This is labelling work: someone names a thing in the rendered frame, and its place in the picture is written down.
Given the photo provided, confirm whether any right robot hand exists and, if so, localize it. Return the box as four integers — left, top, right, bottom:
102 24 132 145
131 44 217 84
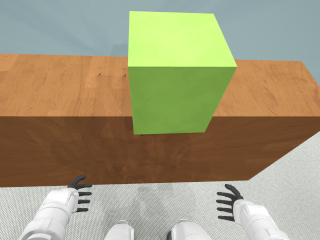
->
216 184 244 222

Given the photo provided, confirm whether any robot thigh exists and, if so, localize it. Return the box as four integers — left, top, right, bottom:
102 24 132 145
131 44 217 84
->
104 223 134 240
171 221 212 240

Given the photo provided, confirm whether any right robot forearm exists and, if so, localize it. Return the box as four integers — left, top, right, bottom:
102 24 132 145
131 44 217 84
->
233 199 290 240

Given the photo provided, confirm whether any left robot hand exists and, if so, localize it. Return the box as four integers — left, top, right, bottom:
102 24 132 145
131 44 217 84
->
67 174 92 213

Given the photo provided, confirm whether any carton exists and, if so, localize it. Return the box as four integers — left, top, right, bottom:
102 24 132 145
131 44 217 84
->
128 11 237 135

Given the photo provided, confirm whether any robot left thigh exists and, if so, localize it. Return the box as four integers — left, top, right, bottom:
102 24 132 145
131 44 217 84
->
104 223 134 240

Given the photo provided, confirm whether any left robot forearm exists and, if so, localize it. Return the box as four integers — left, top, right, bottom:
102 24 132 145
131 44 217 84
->
18 187 79 240

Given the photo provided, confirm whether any robot right thigh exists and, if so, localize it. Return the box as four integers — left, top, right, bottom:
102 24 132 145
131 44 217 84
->
171 221 212 240

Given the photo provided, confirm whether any pedestal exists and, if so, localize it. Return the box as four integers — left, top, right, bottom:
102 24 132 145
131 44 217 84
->
0 53 320 188

